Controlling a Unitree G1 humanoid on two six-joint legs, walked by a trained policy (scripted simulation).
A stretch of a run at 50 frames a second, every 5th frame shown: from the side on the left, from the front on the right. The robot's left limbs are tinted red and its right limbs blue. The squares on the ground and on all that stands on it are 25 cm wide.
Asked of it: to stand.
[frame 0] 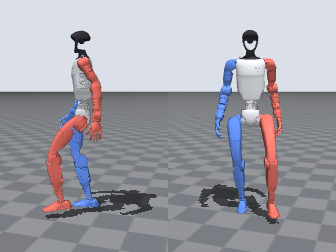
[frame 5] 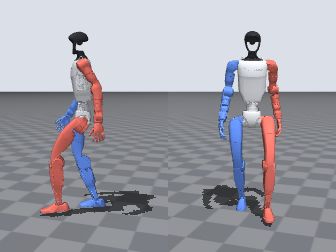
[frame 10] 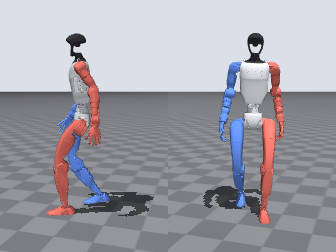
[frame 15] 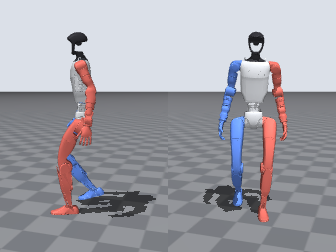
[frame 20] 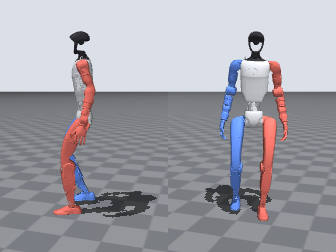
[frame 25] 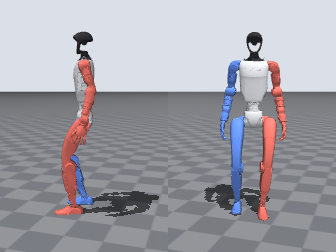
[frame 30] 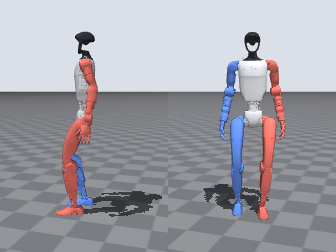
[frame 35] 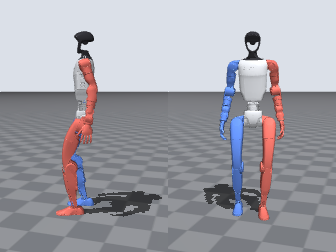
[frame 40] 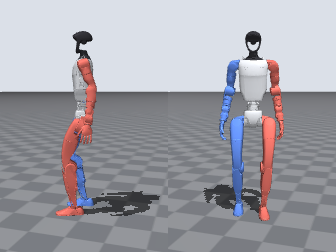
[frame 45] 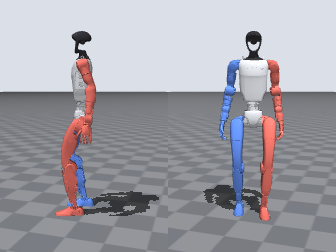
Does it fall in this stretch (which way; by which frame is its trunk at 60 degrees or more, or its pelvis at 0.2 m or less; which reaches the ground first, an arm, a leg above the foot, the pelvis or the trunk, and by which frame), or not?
no
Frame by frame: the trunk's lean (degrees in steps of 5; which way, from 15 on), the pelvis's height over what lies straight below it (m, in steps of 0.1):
0: 0, 0.8
5: 5, 0.8
10: 5, 0.8
15: 5, 0.8
20: 5, 0.8
25: 0, 0.8
30: 0, 0.8
35: 0, 0.8
40: 0, 0.8
45: 0, 0.8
